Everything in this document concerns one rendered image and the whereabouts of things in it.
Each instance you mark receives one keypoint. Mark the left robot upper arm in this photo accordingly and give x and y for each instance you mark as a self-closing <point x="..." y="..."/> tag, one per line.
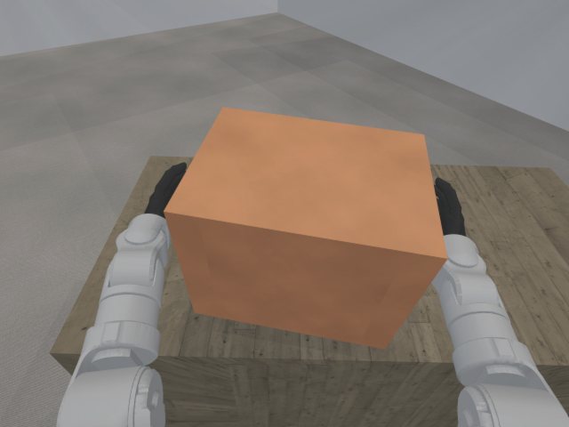
<point x="122" y="397"/>

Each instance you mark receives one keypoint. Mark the carton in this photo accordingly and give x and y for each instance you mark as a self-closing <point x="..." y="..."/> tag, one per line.
<point x="308" y="226"/>

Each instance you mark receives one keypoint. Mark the pedestal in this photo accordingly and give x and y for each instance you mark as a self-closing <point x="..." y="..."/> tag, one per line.
<point x="218" y="372"/>

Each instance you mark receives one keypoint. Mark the robot left forearm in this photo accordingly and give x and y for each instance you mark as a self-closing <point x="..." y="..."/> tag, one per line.
<point x="125" y="330"/>

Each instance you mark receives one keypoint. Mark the robot right forearm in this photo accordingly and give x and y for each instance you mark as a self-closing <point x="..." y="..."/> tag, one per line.
<point x="486" y="349"/>

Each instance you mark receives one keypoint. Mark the robot left hand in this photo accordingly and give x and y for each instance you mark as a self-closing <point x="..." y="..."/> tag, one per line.
<point x="165" y="189"/>

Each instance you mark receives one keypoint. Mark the right robot upper arm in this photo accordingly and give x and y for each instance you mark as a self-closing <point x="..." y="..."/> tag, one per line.
<point x="494" y="405"/>

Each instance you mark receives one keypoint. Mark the robot right hand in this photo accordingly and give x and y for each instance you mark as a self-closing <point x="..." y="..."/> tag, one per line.
<point x="449" y="208"/>

